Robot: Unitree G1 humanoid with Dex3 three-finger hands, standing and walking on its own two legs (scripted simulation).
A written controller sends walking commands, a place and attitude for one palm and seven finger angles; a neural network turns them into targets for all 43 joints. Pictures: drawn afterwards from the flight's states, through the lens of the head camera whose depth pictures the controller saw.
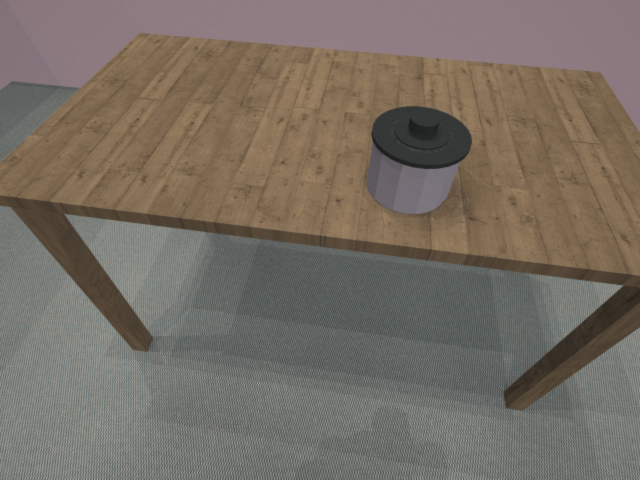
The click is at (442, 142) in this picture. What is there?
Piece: lid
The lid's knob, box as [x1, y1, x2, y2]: [408, 110, 439, 135]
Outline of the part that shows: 411,114 408,126 413,132 421,135 429,135 436,131 439,122 439,117 435,113 427,110 417,110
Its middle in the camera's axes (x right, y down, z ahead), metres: +0.17 -0.19 +0.63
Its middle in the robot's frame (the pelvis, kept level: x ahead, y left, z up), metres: +0.63 -0.13 +0.11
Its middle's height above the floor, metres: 0.88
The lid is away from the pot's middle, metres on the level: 0.00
